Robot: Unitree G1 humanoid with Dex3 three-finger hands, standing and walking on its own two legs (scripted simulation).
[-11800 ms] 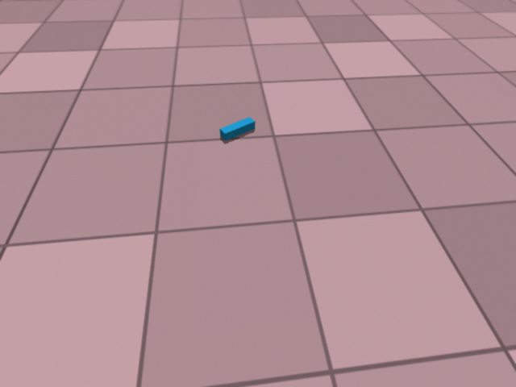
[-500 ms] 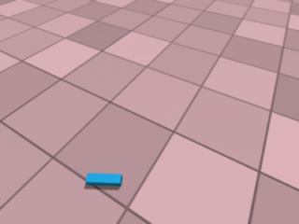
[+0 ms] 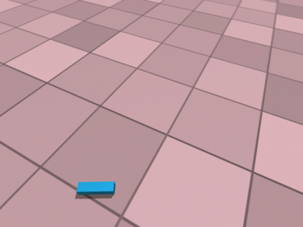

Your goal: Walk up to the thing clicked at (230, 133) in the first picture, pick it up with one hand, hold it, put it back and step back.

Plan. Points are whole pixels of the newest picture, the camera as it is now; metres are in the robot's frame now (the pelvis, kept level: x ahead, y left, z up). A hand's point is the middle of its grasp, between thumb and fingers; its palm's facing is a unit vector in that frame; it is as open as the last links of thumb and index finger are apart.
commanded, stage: walk up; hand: left
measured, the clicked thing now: (96, 188) +0.48 +0.32 -0.75
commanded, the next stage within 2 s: stand in 1.80 s
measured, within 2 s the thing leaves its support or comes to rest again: neither
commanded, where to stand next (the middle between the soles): +0.09 +0.02 m, yaw +3 degrees
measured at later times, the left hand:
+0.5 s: hand out of the picture +0.16 +0.29 -0.17, palm faces +0.06 -0.93 -0.35, open 7.4 cm
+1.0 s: hand out of the picture +0.04 +0.27 -0.14, palm faces +0.09 -0.92 -0.38, open 7.4 cm
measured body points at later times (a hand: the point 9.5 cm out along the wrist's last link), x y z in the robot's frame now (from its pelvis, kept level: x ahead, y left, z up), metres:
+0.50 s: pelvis +0.06 +0.03 -0.01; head +0.13 +0.05 +0.44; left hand +0.16 +0.34 -0.14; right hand +0.20 -0.27 -0.12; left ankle +0.13 +0.13 -0.74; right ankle +0.00 -0.12 -0.66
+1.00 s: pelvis +0.00 +0.00 -0.01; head +0.04 -0.01 +0.44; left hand +0.03 +0.31 -0.12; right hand +0.09 -0.31 -0.14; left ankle -0.06 +0.13 -0.70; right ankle +0.01 -0.09 -0.74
